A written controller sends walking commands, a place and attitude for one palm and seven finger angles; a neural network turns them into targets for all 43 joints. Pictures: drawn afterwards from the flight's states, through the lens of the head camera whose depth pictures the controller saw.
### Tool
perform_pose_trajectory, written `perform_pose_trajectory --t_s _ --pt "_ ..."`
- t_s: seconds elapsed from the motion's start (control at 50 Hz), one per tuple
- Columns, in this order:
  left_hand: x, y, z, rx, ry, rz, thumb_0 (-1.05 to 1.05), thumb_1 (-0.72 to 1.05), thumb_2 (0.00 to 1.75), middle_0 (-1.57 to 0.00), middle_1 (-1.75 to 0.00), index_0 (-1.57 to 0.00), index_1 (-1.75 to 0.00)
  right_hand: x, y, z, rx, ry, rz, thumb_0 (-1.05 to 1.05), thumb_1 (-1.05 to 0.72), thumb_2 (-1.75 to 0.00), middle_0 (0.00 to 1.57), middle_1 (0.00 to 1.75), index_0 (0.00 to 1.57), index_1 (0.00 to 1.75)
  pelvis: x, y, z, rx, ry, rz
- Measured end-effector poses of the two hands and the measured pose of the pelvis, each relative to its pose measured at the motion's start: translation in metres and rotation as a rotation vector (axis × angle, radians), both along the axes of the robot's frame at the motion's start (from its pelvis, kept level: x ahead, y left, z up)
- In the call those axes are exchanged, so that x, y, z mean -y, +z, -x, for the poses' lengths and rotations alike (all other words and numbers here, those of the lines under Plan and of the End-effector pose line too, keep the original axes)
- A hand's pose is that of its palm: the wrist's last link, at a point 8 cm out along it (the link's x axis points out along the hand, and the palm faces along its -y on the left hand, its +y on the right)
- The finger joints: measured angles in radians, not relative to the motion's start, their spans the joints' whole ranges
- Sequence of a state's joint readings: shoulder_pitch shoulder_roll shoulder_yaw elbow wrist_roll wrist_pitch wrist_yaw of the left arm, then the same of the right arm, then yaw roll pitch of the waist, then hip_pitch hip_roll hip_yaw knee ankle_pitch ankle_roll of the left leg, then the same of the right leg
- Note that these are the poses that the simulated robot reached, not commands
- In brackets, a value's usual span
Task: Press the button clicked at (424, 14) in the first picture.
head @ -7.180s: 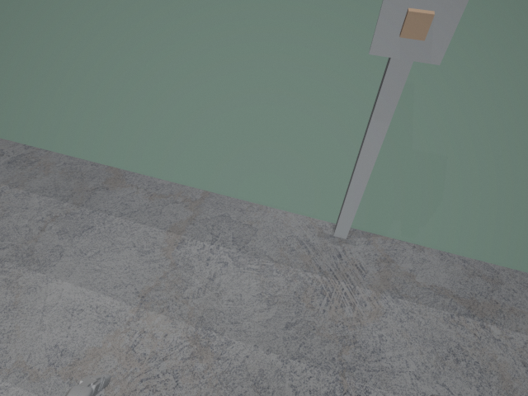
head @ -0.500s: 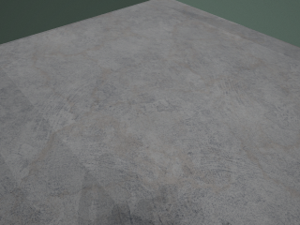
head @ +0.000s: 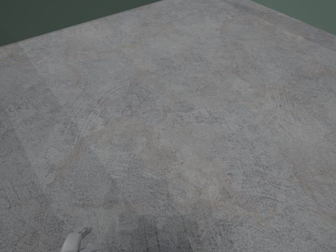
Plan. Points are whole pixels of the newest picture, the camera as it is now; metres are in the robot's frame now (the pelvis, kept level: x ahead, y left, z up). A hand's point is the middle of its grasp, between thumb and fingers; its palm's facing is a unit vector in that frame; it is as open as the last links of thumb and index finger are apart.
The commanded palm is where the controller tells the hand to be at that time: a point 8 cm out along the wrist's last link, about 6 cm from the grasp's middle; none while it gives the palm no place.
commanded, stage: turn to face it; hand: left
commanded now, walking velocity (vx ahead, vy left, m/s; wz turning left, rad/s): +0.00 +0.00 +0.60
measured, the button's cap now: out of the picture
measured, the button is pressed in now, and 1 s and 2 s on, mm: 0 0 0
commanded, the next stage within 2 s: none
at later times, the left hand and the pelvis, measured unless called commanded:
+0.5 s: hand out of the picture -0.05 +0.16 -0.16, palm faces +0.35 -0.90 -0.26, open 7.3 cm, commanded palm none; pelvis -0.01 -0.03 +0.00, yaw +20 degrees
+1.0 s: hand out of the picture -0.04 +0.26 -0.16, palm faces +0.60 -0.77 -0.23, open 7.3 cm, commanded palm none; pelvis -0.02 +0.01 +0.00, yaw +37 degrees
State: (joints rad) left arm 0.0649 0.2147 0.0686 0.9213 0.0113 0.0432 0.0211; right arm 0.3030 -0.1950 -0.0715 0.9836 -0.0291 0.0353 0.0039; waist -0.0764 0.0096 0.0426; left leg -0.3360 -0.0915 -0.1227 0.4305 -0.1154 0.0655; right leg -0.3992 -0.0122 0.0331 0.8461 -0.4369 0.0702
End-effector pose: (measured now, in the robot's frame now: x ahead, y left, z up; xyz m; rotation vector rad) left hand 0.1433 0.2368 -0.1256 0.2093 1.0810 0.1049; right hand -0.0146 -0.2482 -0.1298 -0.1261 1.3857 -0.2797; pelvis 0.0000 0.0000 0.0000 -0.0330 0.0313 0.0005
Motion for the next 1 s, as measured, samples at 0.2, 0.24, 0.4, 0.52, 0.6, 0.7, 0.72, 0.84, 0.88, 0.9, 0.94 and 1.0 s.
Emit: perform_pose_trajectory --t_s 0.2,0.24,0.4,0.52,0.6,0.7,0.72,0.84,0.88,0.9,0.94,1.0 --pt "0.025 0.017 0.060 0.006 0.127 -0.066 0.00 0.91 0.90 -0.20 -0.30 -0.20 -0.30 0.050 -0.018 -0.040 0.039 0.128 -0.038 0.00 -0.90 -0.90 0.20 0.30 0.20 0.30 0.040 -0.002 0.011 0.019 0.130 -0.047" --pt "0.026 0.020 0.080 -0.019 0.170 -0.071 0.00 0.91 0.90 -0.20 -0.30 -0.20 -0.30 0.057 -0.015 -0.055 0.057 0.167 -0.040 0.00 -0.90 -0.90 0.19 0.30 0.20 0.30 0.044 0.001 0.010 0.027 0.161 -0.059" --pt "0.032 0.011 0.155 -0.100 0.335 -0.049 0.00 0.91 0.90 -0.20 -0.30 -0.20 -0.30 0.054 -0.011 -0.115 0.066 0.353 -0.024 0.00 -0.91 -0.90 0.19 0.30 0.20 0.30 0.046 0.001 0.011 0.035 0.291 -0.079" --pt "0.030 -0.007 0.225 -0.228 0.458 0.000 0.00 0.91 0.90 -0.20 -0.30 -0.20 -0.30 0.008 -0.005 -0.174 0.125 0.511 -0.015 0.00 -0.91 -0.90 0.19 0.30 0.20 0.30 0.030 -0.004 0.016 0.021 0.369 -0.070" --pt "0.016 -0.027 0.270 -0.295 0.548 0.040 0.00 0.91 0.90 -0.21 -0.30 -0.20 -0.30 -0.042 0.001 -0.213 0.209 0.632 -0.003 0.00 -0.91 -0.90 0.19 0.30 0.20 0.30 0.009 -0.015 0.019 0.012 0.426 -0.047" --pt "-0.007 -0.038 0.293 -0.330 0.620 0.057 0.01 0.91 0.90 -0.20 -0.30 -0.20 -0.30 -0.090 0.018 -0.231 0.298 0.720 -0.001 0.00 -0.91 -0.90 0.19 0.30 0.20 0.30 -0.008 -0.014 0.023 0.025 0.470 -0.033" --pt "-0.012 -0.035 0.291 -0.316 0.629 0.057 0.01 0.91 0.90 -0.20 -0.30 -0.20 -0.30 -0.095 0.022 -0.231 0.303 0.728 0.002 0.00 -0.90 -0.90 0.19 0.30 0.20 0.30 -0.011 -0.011 0.024 0.029 0.482 -0.024" --pt "-0.041 -0.019 0.262 -0.153 0.657 0.037 0.01 0.91 0.90 -0.20 -0.30 -0.20 -0.30 -0.112 0.030 -0.218 0.272 0.765 -0.008 0.00 -0.90 -0.90 0.20 0.30 0.20 0.30 -0.020 0.001 0.026 0.042 0.554 -0.002" --pt "-0.047 -0.014 0.251 -0.105 0.665 0.025 0.01 0.91 0.90 -0.20 -0.30 -0.20 -0.30 -0.112 0.028 -0.211 0.253 0.769 -0.016 0.00 -0.90 -0.90 0.20 0.30 0.20 0.30 -0.020 0.002 0.026 0.041 0.576 -0.004" --pt "-0.050 -0.012 0.246 -0.084 0.668 0.019 0.01 0.91 0.90 -0.20 -0.30 -0.20 -0.30 -0.112 0.027 -0.208 0.242 0.770 -0.020 0.00 -0.90 -0.90 0.20 0.30 0.20 0.30 -0.020 0.002 0.025 0.040 0.586 -0.006" --pt "-0.053 -0.008 0.236 -0.051 0.674 0.009 0.00 0.91 0.90 -0.20 -0.30 -0.20 -0.30 -0.108 0.023 -0.202 0.220 0.769 -0.026 0.00 -0.90 -0.90 0.20 0.30 0.20 0.30 -0.019 0.002 0.024 0.037 0.607 -0.009" --pt "-0.054 -0.002 0.222 -0.014 0.679 -0.006 0.00 0.91 0.90 -0.20 -0.30 -0.20 -0.30 -0.099 0.016 -0.194 0.181 0.764 -0.032 0.00 -0.90 -0.90 0.20 0.30 0.20 0.30 -0.015 0.001 0.021 0.031 0.639 -0.015"
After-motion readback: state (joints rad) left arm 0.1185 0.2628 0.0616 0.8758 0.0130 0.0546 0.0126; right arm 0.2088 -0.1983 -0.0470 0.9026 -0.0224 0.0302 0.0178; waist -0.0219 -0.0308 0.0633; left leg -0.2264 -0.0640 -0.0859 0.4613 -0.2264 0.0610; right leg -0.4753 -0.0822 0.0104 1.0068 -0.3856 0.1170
